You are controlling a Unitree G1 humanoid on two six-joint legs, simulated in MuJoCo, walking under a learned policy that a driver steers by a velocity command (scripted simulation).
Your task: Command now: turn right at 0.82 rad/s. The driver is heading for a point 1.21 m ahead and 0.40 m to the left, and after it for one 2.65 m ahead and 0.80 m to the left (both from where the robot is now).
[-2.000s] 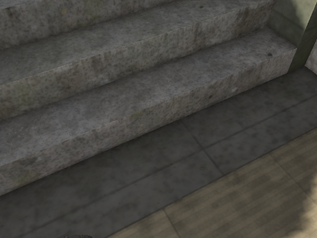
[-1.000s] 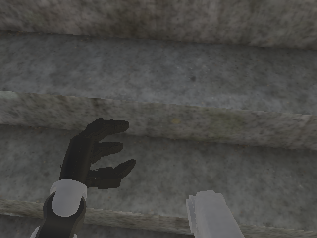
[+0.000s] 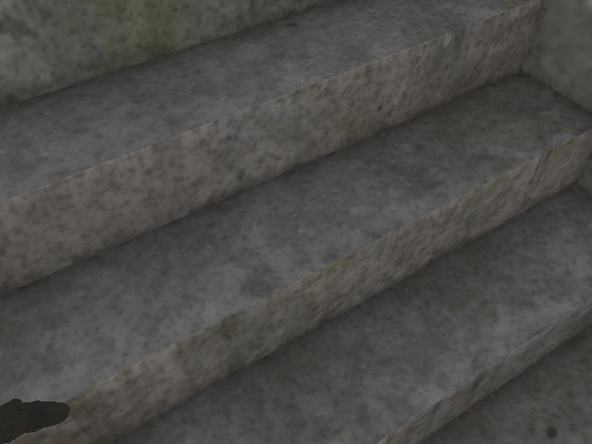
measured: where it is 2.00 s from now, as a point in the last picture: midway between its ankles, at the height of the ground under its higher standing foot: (103, 363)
